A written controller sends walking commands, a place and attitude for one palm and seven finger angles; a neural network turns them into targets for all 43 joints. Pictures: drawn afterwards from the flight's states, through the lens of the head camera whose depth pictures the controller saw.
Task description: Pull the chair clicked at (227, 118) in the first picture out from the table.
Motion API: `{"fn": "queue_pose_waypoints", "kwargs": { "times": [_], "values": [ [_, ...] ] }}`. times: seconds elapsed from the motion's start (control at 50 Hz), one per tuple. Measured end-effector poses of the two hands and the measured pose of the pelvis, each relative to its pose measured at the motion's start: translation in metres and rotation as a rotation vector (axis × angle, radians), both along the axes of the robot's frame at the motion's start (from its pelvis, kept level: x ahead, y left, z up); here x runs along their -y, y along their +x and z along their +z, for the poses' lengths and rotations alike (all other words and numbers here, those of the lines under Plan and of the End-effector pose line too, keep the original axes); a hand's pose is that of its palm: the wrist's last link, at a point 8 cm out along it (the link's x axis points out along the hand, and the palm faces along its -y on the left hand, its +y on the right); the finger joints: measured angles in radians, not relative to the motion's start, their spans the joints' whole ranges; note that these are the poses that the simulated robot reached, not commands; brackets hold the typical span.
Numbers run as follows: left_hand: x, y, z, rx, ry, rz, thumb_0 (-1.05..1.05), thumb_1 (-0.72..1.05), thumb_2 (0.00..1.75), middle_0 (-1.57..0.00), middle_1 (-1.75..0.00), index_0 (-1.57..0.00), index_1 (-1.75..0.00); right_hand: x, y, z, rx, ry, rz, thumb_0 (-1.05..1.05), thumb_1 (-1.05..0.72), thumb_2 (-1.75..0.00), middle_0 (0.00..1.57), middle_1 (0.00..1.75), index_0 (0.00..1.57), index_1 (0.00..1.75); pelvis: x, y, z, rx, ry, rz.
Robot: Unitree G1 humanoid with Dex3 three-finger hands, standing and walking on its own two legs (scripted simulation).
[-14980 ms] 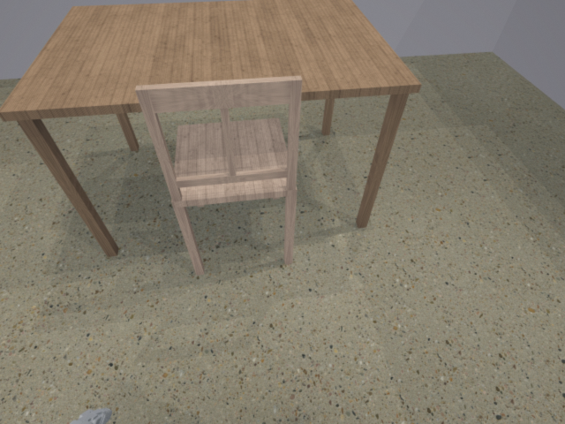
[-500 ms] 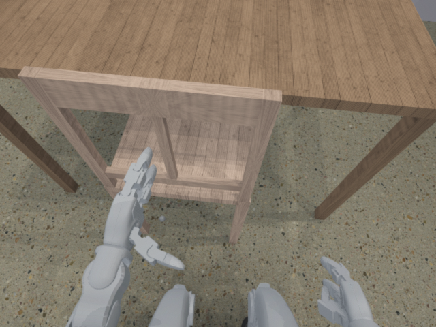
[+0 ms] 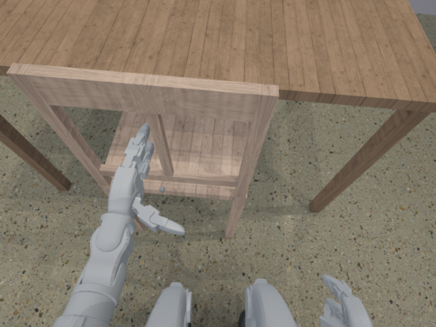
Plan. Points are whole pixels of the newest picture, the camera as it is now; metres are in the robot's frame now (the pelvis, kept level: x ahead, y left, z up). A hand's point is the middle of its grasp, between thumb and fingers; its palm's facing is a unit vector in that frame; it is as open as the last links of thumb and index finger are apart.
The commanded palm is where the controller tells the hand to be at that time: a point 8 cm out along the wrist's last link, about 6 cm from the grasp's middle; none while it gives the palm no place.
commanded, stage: push the fingers through the gap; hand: left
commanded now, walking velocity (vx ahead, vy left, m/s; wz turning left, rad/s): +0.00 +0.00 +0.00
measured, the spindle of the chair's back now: (162, 146) +0.46 +0.12 +0.00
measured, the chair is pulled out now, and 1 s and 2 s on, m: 0.00 0.00 0.01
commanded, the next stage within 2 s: hook a spindle and tug to test in 1.00 s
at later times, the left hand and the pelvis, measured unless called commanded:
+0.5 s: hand (168, 162) +0.41 +0.10 +0.02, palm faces -0.11 -0.99 -0.03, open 16.9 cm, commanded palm +0.39 +0.15 +0.03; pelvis +0.00 +0.01 +0.00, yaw +0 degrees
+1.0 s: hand (168, 154) +0.43 +0.10 +0.02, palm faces -0.08 -1.00 -0.04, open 16.9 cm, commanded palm +0.40 +0.15 +0.03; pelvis +0.00 +0.00 +0.00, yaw -1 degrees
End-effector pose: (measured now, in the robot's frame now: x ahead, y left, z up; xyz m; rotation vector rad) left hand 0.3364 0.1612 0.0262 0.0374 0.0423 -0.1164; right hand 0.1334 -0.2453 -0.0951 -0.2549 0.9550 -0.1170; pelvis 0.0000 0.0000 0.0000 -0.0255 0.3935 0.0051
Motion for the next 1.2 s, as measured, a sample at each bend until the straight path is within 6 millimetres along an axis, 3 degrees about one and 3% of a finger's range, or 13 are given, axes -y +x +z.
{"fn": "queue_pose_waypoints", "kwargs": {
  "times": [0.68, 0.88, 1.2],
  "values": [
    [0.007, 0.075, -0.003, 0.016, 0.001, 0.031, -0.01, -0.49, 0.3, -0.06, -0.08, -0.06, -0.08, 0.004, -0.045, -0.014, -0.155, 0.003, -0.074, 0.01, -0.91, -0.9, 0.2, 0.3, 0.2, 0.3, -0.004, -0.001, -0.003, -0.047, 0.003, -0.016],
    [0.009, 0.074, -0.007, -0.009, -0.001, 0.035, -0.01, -0.49, 0.3, -0.06, -0.08, -0.06, -0.08, 0.007, -0.056, -0.014, -0.195, 0.008, -0.087, 0.01, -0.91, -0.9, 0.2, 0.3, 0.2, 0.3, -0.002, 0.001, 0.0, -0.049, 0.007, -0.021],
    [0.008, 0.069, -0.002, 0.014, -0.007, 0.024, -0.01, -0.49, 0.3, -0.07, -0.11, -0.07, -0.11, 0.008, -0.04, -0.012, -0.155, 0.006, -0.071, 0.01, -0.91, -0.9, 0.2, 0.3, 0.2, 0.3, -0.002, 0.001, 0.0, -0.044, 0.005, -0.016]
  ]
}}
